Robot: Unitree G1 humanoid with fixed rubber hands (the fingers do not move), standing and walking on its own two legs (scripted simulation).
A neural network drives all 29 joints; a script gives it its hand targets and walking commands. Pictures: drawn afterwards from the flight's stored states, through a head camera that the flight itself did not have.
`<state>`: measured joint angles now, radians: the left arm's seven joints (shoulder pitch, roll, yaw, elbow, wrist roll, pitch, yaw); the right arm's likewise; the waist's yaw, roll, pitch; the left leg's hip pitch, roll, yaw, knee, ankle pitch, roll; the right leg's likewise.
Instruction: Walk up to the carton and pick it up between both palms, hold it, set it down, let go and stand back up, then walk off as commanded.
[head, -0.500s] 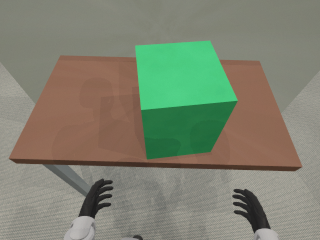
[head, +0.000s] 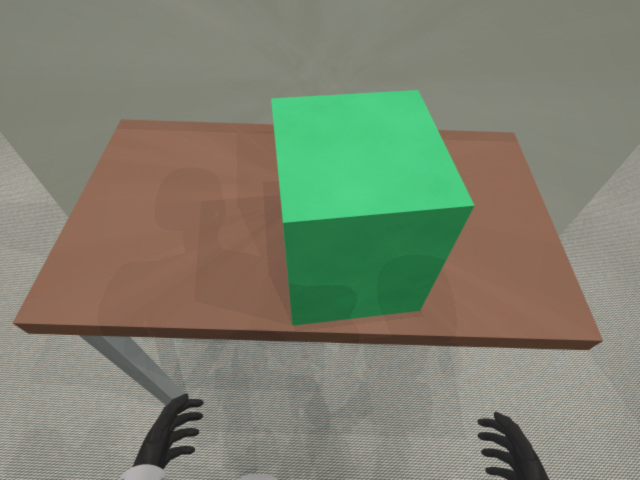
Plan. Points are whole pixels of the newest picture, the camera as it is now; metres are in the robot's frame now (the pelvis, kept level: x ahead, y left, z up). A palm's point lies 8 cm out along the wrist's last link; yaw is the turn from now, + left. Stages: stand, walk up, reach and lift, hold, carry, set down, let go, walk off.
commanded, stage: stand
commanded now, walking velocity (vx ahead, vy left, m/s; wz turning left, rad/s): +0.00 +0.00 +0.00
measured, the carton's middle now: (352, 214) +0.45 +0.02 +0.04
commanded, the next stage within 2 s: none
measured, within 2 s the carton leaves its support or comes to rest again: neither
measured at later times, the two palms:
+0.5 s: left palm out of the picture +0.07 +0.25 -0.11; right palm out of the picture +0.12 -0.26 -0.10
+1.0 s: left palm out of the picture +0.06 +0.26 -0.11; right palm out of the picture +0.11 -0.25 -0.10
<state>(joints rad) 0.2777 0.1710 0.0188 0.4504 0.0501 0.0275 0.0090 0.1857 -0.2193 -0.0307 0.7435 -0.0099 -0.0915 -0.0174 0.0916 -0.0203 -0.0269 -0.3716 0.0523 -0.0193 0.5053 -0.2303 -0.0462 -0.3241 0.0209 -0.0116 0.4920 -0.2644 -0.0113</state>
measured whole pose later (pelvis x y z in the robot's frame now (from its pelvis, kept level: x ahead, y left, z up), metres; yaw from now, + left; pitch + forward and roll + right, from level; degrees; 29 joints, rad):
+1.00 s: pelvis -0.03 +0.00 -0.01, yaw +0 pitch +1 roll -1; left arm 0.28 0.23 0.02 0.69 0.05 -0.05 0.01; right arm 0.22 -0.27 -0.03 0.79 -0.01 -0.03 0.00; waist 0.09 -0.02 -0.04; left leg -0.37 0.05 -0.02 0.61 -0.26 -0.04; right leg -0.32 0.02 -0.01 0.60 -0.29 -0.01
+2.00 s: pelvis -0.04 +0.01 -0.01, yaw +0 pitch -1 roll -1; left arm 0.28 0.24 0.02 0.79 0.05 -0.05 0.00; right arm 0.22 -0.27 -0.02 0.87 -0.01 -0.02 0.00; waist 0.09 -0.02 -0.04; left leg -0.37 0.05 -0.02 0.62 -0.24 -0.04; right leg -0.32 0.02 -0.01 0.60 -0.27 -0.01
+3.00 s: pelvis -0.10 +0.06 -0.03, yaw +0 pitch -6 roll -4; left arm 0.24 0.26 0.02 0.83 0.05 0.05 0.03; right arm 0.22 -0.34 -0.06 0.90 -0.01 0.03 0.00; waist 0.09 -0.03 0.03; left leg -0.38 -0.03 -0.03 0.85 -0.36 0.08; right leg -0.40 0.01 -0.01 0.87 -0.42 0.01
